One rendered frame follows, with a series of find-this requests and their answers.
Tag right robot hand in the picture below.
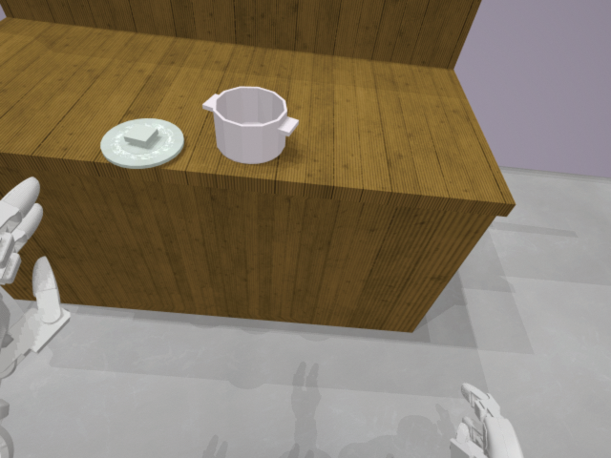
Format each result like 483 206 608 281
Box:
451 383 524 458

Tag knob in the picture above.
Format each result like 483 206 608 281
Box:
124 124 158 147

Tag table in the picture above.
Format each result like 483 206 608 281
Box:
0 0 516 333

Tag pot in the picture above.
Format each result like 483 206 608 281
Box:
202 87 299 164

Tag left robot hand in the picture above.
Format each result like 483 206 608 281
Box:
0 177 71 385

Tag lid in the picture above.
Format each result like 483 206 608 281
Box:
100 118 184 169

